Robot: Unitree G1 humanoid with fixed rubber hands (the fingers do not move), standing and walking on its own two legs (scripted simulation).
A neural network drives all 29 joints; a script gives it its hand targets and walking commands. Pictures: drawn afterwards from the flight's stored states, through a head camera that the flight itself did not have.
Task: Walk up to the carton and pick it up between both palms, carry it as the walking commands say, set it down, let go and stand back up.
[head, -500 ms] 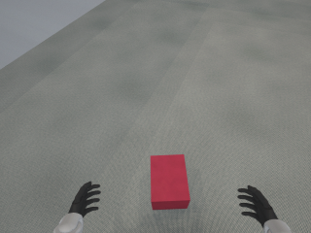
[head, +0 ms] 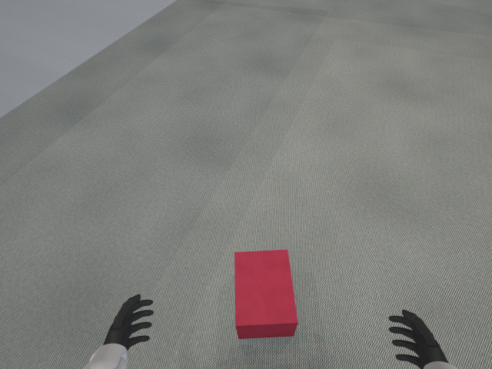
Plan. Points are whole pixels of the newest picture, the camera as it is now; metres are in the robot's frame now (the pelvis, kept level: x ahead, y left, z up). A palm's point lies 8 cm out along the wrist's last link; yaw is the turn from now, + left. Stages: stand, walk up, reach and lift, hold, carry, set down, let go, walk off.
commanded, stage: stand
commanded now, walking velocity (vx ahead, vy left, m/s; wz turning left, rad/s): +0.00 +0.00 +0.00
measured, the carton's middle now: (263, 293) +0.47 -0.02 -0.68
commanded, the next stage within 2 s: none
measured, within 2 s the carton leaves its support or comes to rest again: neither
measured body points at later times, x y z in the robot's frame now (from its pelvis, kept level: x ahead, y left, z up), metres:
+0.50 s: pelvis +0.05 +0.00 +0.00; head +0.07 -0.01 +0.45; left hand +0.23 +0.25 -0.09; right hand +0.17 -0.28 -0.11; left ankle -0.02 +0.10 -0.73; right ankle +0.02 -0.10 -0.73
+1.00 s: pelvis +0.02 -0.01 +0.00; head +0.01 -0.02 +0.45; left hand +0.19 +0.25 -0.08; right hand +0.13 -0.29 -0.11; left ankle -0.02 +0.10 -0.73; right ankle +0.02 -0.10 -0.73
